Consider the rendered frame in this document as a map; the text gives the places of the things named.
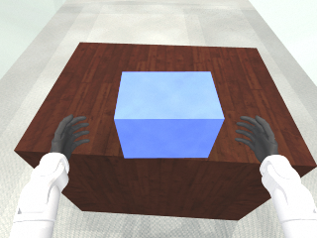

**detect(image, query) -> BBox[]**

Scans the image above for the robot left hand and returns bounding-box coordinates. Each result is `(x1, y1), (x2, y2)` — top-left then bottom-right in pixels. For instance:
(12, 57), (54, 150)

(50, 114), (90, 160)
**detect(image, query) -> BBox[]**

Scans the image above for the left robot forearm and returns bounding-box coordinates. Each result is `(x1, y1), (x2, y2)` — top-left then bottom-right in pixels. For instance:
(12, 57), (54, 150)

(9, 152), (69, 238)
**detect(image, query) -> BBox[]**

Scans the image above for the right robot forearm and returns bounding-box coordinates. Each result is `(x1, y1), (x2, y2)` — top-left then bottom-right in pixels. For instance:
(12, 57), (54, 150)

(260, 155), (317, 238)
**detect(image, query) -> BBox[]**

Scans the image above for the carton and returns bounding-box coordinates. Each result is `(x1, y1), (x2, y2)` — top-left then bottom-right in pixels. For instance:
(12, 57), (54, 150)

(114, 71), (225, 159)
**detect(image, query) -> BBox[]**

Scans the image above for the pedestal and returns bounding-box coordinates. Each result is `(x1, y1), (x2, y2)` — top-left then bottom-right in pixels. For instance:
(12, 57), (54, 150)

(14, 42), (317, 221)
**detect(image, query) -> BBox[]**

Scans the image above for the robot right hand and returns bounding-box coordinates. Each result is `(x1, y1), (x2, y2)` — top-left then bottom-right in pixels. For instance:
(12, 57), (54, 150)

(235, 115), (279, 163)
